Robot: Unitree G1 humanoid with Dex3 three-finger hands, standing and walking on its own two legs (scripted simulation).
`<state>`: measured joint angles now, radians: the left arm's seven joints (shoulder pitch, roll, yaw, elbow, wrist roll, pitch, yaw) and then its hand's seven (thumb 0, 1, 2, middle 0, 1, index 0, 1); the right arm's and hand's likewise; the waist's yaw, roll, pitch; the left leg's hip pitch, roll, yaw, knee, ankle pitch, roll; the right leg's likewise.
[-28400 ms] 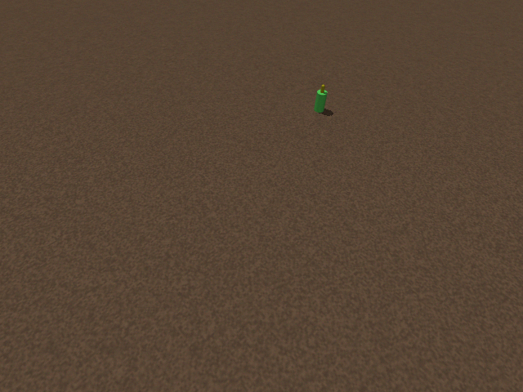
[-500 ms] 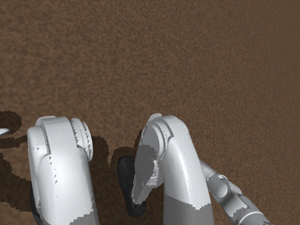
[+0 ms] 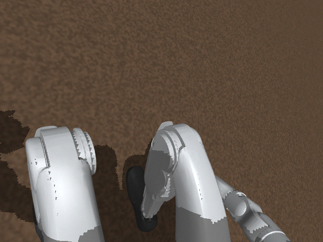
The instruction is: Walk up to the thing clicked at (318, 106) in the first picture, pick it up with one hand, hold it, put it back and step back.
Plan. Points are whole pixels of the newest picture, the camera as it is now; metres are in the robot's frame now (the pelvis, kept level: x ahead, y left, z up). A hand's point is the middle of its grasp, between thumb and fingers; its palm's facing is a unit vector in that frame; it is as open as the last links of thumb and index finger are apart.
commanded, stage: settle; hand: left
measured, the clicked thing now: out of the picture +0.35 +0.33 -0.18
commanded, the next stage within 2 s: lift in 1.86 s
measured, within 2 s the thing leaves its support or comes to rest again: leaves its support in 0.22 s
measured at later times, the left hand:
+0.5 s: hand out of the picture +0.33 +0.35 -0.09, palm faces +0.48 -0.87 -0.04, open 7.3 cm
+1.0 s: hand out of the picture +0.33 +0.34 +0.00, palm faces +0.46 -0.89 -0.05, open 7.2 cm
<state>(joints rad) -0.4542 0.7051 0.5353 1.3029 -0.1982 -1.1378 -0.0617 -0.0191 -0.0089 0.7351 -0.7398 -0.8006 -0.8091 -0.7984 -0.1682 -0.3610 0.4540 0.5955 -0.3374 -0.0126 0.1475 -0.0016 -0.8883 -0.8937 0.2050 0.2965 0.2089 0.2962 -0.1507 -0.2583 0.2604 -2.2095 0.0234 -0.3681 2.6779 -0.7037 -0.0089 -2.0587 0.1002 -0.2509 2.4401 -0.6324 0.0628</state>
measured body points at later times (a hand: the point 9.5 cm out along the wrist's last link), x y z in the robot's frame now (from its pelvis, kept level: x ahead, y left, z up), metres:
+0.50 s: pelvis +0.01 +0.00 +0.03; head +0.19 +0.17 +0.40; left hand +0.29 +0.39 -0.08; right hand +0.24 -0.22 -0.04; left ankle +0.08 +0.12 -0.24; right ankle +0.14 -0.12 -0.24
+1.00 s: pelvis +0.02 -0.02 +0.06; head +0.22 +0.09 +0.45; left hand +0.30 +0.38 +0.01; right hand +0.25 -0.24 -0.06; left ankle +0.08 +0.12 -0.24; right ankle +0.14 -0.12 -0.24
